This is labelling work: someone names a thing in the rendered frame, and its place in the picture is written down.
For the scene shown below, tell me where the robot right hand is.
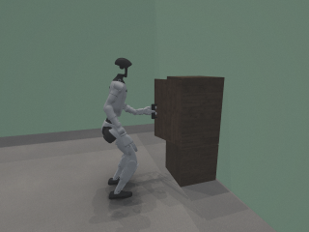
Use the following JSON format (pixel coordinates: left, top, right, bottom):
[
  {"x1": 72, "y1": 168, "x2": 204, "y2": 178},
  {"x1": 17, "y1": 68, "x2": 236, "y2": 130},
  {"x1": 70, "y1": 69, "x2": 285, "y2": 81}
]
[{"x1": 121, "y1": 134, "x2": 138, "y2": 155}]

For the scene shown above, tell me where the left robot shin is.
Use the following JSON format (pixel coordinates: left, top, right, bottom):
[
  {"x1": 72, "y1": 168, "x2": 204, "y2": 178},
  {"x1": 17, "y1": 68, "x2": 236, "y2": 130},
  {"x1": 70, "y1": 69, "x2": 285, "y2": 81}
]
[{"x1": 113, "y1": 154, "x2": 127, "y2": 181}]

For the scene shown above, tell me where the robot left foot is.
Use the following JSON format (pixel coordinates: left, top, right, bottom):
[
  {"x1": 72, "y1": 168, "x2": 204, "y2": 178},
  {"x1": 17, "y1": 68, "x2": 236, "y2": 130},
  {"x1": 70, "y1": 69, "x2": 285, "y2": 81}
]
[{"x1": 108, "y1": 177, "x2": 120, "y2": 186}]

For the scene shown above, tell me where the robot left hand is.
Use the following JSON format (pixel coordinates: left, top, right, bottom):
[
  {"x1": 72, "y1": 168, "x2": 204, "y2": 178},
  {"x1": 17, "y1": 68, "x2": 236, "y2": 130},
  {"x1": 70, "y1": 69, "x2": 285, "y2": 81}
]
[{"x1": 144, "y1": 106, "x2": 157, "y2": 115}]

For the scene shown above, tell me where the cupboard door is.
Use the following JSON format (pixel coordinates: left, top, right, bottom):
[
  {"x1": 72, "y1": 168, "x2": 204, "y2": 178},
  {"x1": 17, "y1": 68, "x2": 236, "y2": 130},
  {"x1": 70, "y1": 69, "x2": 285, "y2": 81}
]
[{"x1": 154, "y1": 78, "x2": 183, "y2": 146}]

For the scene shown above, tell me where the right robot forearm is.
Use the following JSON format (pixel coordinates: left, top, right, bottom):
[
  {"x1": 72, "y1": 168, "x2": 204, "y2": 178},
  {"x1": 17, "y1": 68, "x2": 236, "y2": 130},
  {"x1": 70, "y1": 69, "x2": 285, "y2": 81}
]
[{"x1": 104, "y1": 105, "x2": 126, "y2": 137}]

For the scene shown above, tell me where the left robot forearm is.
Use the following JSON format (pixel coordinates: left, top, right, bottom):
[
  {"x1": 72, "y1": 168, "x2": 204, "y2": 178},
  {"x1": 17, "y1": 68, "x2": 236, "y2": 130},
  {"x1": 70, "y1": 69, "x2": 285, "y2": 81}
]
[{"x1": 124, "y1": 104, "x2": 144, "y2": 115}]

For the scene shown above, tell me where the handle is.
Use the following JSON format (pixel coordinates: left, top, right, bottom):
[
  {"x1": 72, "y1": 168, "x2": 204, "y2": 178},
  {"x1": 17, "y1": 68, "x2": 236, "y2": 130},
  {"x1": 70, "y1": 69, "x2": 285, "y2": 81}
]
[{"x1": 151, "y1": 103, "x2": 157, "y2": 119}]

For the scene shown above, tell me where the right robot upper arm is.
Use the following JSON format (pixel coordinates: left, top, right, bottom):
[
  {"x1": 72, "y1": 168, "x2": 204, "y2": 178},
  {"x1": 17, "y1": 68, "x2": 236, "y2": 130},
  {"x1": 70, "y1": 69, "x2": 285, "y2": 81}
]
[{"x1": 103, "y1": 81, "x2": 124, "y2": 112}]

